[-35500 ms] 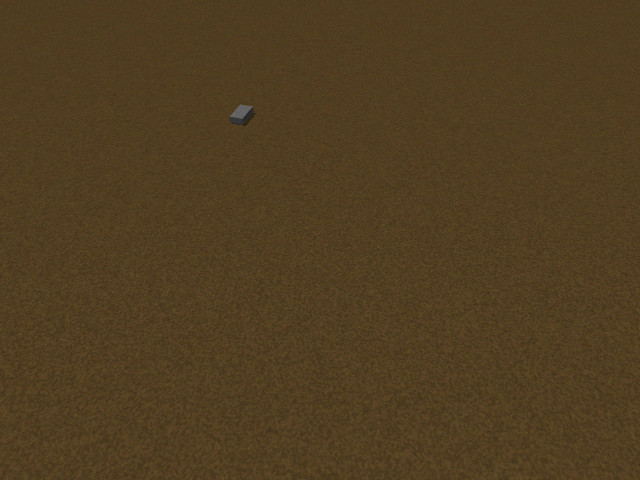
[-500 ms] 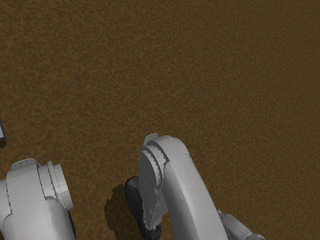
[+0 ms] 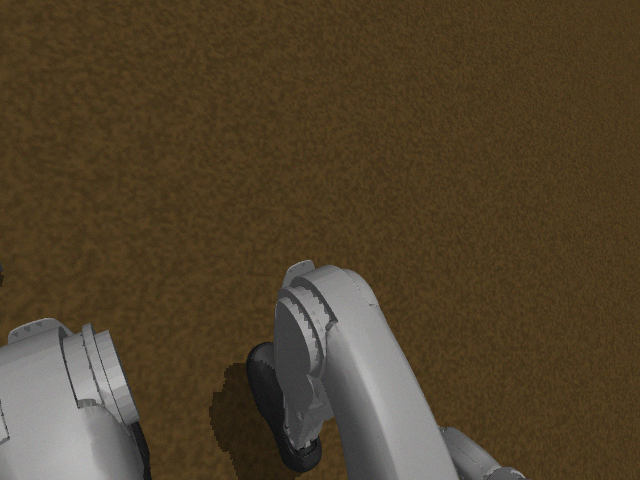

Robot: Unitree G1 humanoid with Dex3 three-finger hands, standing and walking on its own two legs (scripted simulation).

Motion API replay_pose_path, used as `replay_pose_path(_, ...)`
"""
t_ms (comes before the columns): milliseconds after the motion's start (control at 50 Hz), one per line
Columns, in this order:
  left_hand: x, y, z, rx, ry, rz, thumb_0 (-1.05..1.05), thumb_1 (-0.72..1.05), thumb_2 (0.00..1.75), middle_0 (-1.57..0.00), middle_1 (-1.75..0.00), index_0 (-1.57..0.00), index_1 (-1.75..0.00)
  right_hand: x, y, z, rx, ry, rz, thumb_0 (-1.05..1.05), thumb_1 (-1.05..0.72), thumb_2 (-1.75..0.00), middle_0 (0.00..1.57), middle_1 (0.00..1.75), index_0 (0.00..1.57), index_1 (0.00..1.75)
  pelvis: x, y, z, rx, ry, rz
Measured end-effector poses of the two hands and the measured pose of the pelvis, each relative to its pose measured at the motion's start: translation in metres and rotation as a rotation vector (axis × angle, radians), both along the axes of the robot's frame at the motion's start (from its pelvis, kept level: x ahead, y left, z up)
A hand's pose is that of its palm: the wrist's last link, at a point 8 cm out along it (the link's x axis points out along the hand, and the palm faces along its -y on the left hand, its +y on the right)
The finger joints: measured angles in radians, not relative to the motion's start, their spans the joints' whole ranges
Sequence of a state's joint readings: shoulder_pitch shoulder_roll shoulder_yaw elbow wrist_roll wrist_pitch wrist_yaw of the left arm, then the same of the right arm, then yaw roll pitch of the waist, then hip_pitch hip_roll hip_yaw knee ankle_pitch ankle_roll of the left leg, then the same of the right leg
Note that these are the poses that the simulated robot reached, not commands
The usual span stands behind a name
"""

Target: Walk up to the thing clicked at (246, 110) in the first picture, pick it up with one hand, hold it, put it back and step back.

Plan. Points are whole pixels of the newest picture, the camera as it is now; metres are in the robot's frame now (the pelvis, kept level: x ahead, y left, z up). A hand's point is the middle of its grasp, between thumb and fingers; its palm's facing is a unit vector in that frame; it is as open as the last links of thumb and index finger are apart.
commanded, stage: open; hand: left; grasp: from above
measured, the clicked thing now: out of the picture +0.40 +0.35 -0.28
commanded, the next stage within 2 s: withdraw in 0.06 s
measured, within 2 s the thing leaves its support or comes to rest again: neither
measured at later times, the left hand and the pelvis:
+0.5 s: hand out of the picture +0.41 +0.39 -0.17, palm faces -0.23 -0.11 -0.97, open 13.9 cm; pelvis +0.01 +0.00 +0.00, yaw +1 degrees
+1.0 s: hand out of the picture +0.38 +0.37 -0.13, palm faces -0.38 -0.14 -0.91, open 13.9 cm; pelvis -0.01 -0.01 +0.02, yaw +6 degrees
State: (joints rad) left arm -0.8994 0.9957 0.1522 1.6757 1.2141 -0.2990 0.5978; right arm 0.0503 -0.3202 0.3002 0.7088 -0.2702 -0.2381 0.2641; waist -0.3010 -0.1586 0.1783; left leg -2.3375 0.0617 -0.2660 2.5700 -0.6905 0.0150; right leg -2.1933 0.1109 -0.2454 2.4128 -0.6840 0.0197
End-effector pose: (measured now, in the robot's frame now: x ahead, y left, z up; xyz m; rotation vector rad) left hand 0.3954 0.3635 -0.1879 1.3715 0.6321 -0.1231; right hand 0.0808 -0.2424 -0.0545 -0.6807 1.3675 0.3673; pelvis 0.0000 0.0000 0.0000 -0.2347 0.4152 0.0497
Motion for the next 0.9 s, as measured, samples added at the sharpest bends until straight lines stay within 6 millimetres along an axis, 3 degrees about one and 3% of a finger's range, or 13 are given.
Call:
replay_pose_path(240, 0.001, -0.013, 0.001, 0.020, -0.088, -0.078, 0.00, -0.46, 0.96, -0.08, -1.00, -0.10, -0.98, 0.005, 0.000, 0.009, -0.036, -0.030, 0.023, 0.01, -0.88, -0.89, 0.21, 0.30, 0.21, 0.30, -0.002, 0.004, -0.001, -0.015, -0.008, -0.007)
replay_pose_path(360, 0.005, -0.004, 0.014, 0.066, -0.137, -0.030, 0.00, -0.45, 0.94, -0.09, -0.99, -0.11, -0.96, 0.015, -0.001, 0.009, -0.007, -0.056, 0.037, 0.01, -0.88, -0.89, 0.21, 0.30, 0.21, 0.30, 0.000, 0.003, -0.001, -0.007, 0.006, -0.003)
replay_pose_path(420, 0.011, 0.009, 0.033, 0.085, -0.193, 0.031, 0.00, -0.45, 0.93, -0.10, -0.98, -0.12, -0.95, 0.022, -0.003, 0.007, 0.014, -0.079, 0.023, 0.01, -0.89, -0.89, 0.21, 0.30, 0.21, 0.30, 0.002, 0.001, -0.001, -0.002, 0.021, 0.002)
replay_pose_path(520, 0.011, 0.025, 0.084, 0.149, -0.202, 0.047, 0.00, -0.45, 0.94, -0.10, -0.97, -0.12, -0.95, 0.036, -0.003, -0.003, 0.070, -0.114, -0.059, 0.01, -0.89, -0.89, 0.20, 0.30, 0.21, 0.30, 0.007, 0.000, 0.008, 0.011, 0.079, 0.019)
replay_pose_path(600, 0.001, 0.026, 0.122, 0.178, -0.106, 0.036, 0.00, -0.46, 0.95, -0.09, -0.97, -0.11, -0.95, 0.052, 0.001, -0.008, 0.132, -0.146, -0.117, 0.01, -0.89, -0.89, 0.20, 0.30, 0.20, 0.30, 0.007, 0.000, 0.024, 0.030, 0.115, 0.038)
replay_pose_path(680, -0.009, 0.013, 0.143, 0.138, -0.019, 0.024, 0.00, -0.46, 0.95, -0.09, -0.98, -0.11, -0.96, 0.062, 0.004, -0.004, 0.169, -0.172, -0.139, 0.01, -0.89, -0.89, 0.20, 0.30, 0.20, 0.30, 0.001, -0.003, 0.040, 0.059, 0.114, 0.054)
replay_pose_path(780, -0.014, -0.006, 0.143, 0.049, 0.015, -0.003, 0.00, -0.47, 0.97, -0.08, -0.99, -0.10, -0.98, 0.059, -0.004, 0.006, 0.134, -0.184, -0.132, 0.01, -0.89, -0.89, 0.20, 0.30, 0.20, 0.30, -0.008, -0.011, 0.048, 0.078, 0.100, 0.061)
replay_pose_path(900, -0.017, -0.007, 0.120, 0.019, -0.014, -0.053, 0.00, -0.48, 0.98, -0.08, -1.01, -0.10, -0.99, 0.038, -0.027, 0.009, 0.008, -0.161, -0.143, 0.01, -0.89, -0.89, 0.20, 0.30, 0.20, 0.30, -0.013, -0.015, 0.034, 0.080, 0.071, 0.060)
